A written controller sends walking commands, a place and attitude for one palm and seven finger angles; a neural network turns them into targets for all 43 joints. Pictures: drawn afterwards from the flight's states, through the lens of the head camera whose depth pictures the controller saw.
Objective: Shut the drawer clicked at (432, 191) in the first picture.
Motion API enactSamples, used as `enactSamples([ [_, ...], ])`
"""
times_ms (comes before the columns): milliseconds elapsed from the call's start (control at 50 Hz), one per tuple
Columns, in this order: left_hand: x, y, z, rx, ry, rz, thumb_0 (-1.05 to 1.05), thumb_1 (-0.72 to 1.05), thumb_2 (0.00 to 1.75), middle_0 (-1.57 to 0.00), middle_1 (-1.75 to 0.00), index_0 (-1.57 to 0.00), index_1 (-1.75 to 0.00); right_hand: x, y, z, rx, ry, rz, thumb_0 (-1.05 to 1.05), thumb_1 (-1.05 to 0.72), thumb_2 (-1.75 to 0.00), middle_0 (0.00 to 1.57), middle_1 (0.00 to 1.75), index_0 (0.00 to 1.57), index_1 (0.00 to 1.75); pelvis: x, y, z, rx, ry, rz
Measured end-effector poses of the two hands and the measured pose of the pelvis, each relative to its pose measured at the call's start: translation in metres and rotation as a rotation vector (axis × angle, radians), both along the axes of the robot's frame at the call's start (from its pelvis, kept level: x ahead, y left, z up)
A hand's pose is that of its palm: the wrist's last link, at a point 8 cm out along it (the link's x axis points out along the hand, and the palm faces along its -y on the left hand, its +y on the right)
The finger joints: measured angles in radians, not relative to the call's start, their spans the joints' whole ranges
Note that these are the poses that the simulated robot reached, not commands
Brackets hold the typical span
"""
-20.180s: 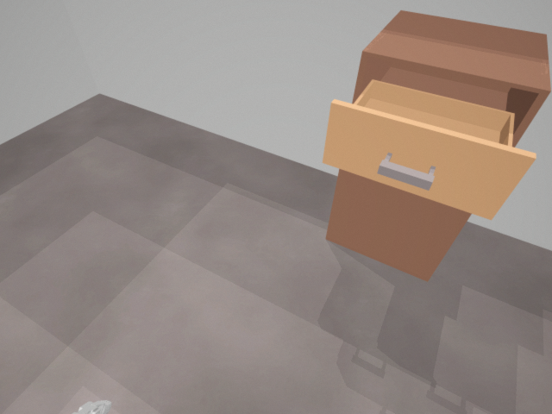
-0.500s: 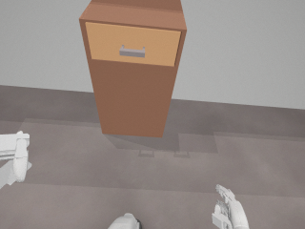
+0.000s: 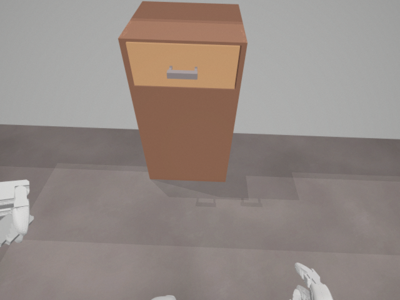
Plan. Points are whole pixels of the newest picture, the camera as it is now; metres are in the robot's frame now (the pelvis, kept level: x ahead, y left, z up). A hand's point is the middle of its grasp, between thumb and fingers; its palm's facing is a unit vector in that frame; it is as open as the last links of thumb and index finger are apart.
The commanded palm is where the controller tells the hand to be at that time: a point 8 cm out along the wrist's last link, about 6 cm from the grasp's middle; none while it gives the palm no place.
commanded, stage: stop stepping back and stand still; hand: left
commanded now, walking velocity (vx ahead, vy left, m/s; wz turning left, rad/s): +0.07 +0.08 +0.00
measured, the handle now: (182, 71) +0.90 +0.14 +0.00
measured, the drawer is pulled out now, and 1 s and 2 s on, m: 0.00 0.00 0.00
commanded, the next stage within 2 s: let the arm hang, fingers relaxed in 0.20 s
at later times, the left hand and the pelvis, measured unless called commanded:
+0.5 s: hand (96, 283) +0.17 +0.24 -0.10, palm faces +0.08 -0.94 -0.33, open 3.0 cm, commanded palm none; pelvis +0.01 +0.02 -0.01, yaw +4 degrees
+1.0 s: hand out of the picture -0.05 +0.22 -0.16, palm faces +0.09 -0.97 -0.22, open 6.5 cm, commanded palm none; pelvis -0.01 +0.04 +0.01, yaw +3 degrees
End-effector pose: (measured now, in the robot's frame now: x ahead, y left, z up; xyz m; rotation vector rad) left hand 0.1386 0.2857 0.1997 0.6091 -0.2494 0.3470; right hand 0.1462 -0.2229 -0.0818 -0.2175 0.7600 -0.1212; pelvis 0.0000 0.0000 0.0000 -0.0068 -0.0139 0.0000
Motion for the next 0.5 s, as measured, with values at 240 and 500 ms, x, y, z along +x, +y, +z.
enactSamples([
  [240,0.019,-0.006,-0.016,-0.117,-0.083,-0.027,0.02,0.89,0.9,-1.41,-1.6,-1.41,-1.6,0.023,-0.013,0.013,-0.079,-0.064,-0.022,0.02,-0.9,-0.89,0.2,0.3,0.2,0.3,0.018,0.008,-0.004,0.032,-0.014,0.019],
  [500,0.014,-0.004,-0.263,-0.453,0.945,0.144,0.01,0.9,0.9,-1.27,-1.46,-1.27,-1.46,0.0,0.01,-0.046,0.055,0.187,0.023,0.01,-0.9,-0.89,0.2,0.3,0.2,0.3,0.012,0.019,-0.013,0.017,0.012,0.062],
])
